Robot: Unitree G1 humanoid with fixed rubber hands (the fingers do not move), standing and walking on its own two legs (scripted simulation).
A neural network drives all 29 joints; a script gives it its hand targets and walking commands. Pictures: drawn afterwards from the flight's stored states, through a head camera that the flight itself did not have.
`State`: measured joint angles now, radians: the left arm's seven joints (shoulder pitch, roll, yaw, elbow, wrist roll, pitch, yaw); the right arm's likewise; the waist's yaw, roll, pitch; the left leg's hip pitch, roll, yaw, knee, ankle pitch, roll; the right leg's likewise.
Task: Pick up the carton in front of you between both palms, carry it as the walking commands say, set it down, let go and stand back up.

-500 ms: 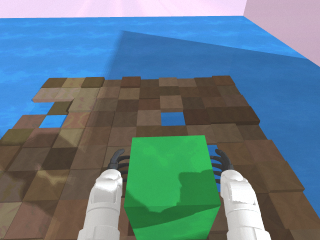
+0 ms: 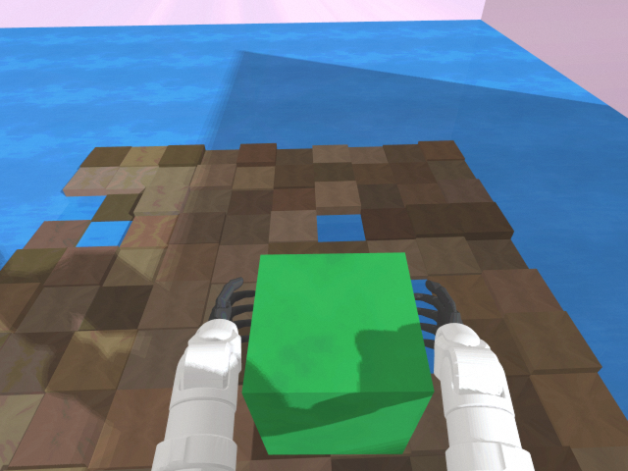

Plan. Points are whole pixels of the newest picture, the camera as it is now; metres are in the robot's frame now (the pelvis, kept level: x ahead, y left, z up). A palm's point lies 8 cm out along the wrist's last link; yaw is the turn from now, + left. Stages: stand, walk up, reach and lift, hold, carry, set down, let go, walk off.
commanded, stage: carry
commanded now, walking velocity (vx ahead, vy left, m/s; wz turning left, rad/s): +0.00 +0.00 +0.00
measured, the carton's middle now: (333, 357) +0.31 +0.00 -0.04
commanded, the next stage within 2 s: none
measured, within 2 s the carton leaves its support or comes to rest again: neither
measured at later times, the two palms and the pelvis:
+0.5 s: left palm (223, 331) +0.30 +0.15 +0.05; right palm (450, 336) +0.29 -0.15 +0.05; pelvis +0.00 +0.00 +0.00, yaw +0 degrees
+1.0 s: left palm (223, 326) +0.31 +0.15 +0.05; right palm (444, 330) +0.31 -0.15 +0.04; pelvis +0.01 +0.00 +0.00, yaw +0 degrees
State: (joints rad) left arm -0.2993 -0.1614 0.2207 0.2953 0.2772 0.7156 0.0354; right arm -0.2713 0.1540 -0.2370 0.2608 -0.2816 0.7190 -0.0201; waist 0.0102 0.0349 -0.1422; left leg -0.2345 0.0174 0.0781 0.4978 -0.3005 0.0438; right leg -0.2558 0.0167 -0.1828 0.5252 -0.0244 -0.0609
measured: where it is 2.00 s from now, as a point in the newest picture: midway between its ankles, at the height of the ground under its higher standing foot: outside the picture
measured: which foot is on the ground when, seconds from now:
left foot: down 0.00-1.00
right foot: down 0.00-1.00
